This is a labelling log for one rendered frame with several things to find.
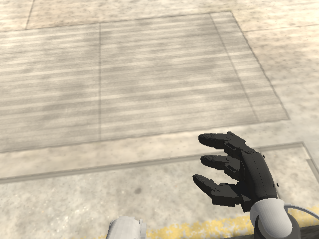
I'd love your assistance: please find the left robot thigh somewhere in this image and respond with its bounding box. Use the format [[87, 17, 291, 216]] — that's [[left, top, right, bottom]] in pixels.
[[106, 216, 147, 239]]

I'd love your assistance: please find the right robot hand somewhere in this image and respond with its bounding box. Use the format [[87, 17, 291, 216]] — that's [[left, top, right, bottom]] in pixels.
[[192, 131, 279, 212]]

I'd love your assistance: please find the right robot forearm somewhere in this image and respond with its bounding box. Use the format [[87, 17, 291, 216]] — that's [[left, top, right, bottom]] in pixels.
[[249, 198, 301, 239]]

